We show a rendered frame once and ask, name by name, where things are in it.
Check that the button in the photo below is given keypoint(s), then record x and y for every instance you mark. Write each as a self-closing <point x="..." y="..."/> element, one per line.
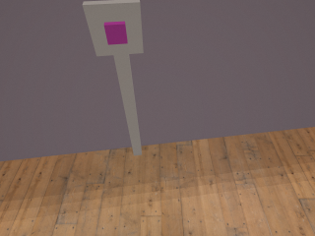
<point x="115" y="32"/>

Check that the panel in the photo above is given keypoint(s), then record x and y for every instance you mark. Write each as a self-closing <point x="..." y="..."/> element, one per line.
<point x="129" y="11"/>

